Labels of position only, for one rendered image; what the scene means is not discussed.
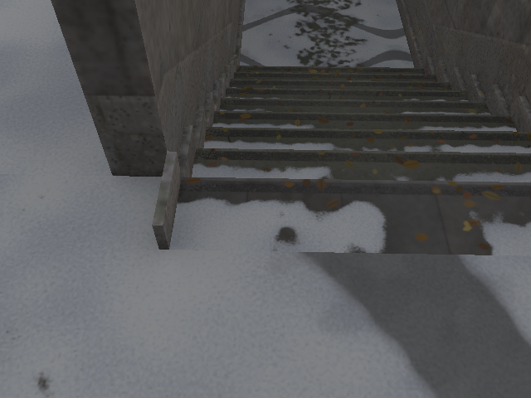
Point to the stairs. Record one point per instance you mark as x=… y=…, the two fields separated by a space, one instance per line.
x=358 y=123

